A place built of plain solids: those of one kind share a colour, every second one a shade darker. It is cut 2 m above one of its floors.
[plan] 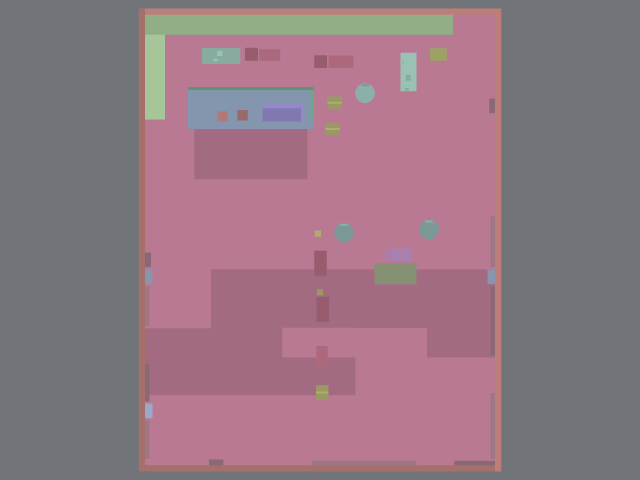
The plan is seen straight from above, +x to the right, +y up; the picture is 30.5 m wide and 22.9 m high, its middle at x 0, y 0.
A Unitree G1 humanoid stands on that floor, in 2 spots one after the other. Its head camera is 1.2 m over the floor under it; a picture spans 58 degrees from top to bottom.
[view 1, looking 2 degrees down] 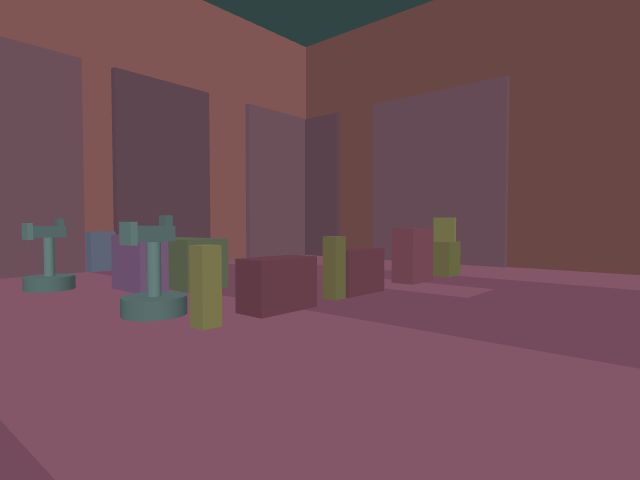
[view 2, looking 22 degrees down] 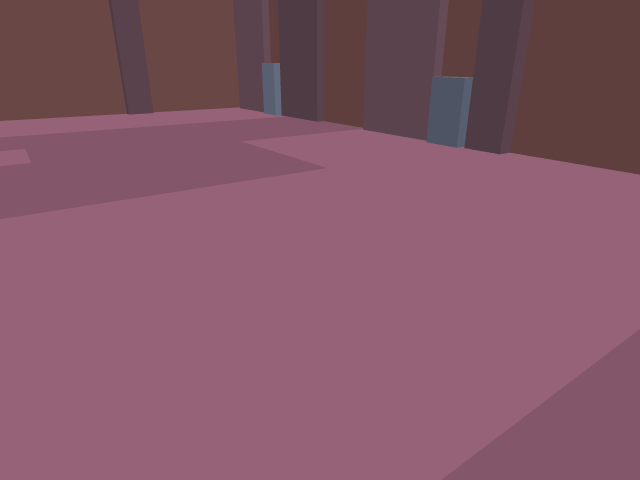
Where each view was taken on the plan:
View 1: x -4.95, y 3.59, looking -49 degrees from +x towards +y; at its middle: drape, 18.72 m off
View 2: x -1.65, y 3.48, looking -125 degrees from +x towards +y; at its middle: floor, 3.59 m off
